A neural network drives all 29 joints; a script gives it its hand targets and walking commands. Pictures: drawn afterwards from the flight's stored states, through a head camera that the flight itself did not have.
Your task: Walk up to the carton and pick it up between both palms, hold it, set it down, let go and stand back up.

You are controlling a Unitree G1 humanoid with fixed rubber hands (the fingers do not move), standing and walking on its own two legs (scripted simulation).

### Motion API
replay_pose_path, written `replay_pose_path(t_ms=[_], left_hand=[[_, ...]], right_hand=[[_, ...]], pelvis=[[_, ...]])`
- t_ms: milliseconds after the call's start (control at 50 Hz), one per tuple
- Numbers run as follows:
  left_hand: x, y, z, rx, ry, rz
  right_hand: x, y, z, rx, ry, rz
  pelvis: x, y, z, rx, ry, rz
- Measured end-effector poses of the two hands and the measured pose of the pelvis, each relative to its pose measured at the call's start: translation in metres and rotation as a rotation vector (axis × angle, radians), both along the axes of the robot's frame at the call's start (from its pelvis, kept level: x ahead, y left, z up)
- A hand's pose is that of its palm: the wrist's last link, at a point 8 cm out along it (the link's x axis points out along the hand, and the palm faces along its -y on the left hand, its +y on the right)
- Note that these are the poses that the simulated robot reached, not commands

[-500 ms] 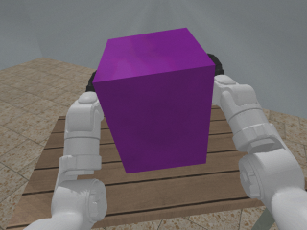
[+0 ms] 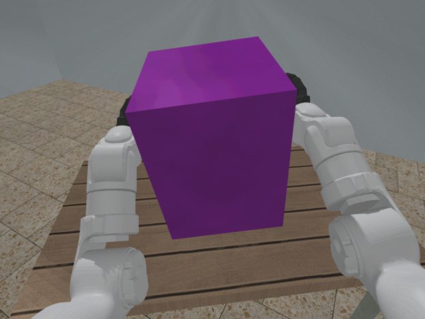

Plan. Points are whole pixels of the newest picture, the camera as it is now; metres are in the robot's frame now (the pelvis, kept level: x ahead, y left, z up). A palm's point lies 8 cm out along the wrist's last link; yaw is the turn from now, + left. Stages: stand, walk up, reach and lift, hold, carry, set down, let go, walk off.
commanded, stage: hold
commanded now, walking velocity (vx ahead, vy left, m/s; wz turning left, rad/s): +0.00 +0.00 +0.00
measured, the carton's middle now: (215, 138) +0.38 +0.00 +0.23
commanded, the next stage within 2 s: none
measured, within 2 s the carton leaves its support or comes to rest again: neither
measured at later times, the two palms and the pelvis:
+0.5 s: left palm (128, 133) +0.36 +0.16 +0.25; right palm (298, 111) +0.37 -0.14 +0.28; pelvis +0.00 +0.00 +0.00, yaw +0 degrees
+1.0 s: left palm (127, 133) +0.35 +0.16 +0.25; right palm (298, 112) +0.37 -0.14 +0.28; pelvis +0.00 +0.00 +0.00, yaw +0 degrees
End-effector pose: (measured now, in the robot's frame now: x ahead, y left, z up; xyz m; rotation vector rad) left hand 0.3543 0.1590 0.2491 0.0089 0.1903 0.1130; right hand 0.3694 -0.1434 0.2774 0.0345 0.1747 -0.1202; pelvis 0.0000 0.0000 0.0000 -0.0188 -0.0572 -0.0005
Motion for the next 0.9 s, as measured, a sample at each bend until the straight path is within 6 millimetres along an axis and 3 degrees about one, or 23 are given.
replay_pose_path(t_ms=[500, 740, 900], left_hand=[[0.001, -0.001, 0.002, -0.001, -0.01, 0.0], [0.002, -0.002, -0.007, -0.003, 0.015, -0.005], [-0.002, 0.0, 0.001, 0.0, -0.012, 0.002]], right_hand=[[0.0, 0.0, 0.005, 0.002, -0.008, -0.003], [0.0, -0.002, -0.007, -0.007, 0.019, -0.005], [-0.002, 0.0, 0.0, 0.011, -0.007, 0.0]], pelvis=[[0.001, 0.001, 0.0, -0.002, 0.002, -0.002], [0.001, 0.001, 0.0, -0.003, -0.001, -0.003], [0.0, 0.002, 0.0, -0.002, 0.002, 0.0]])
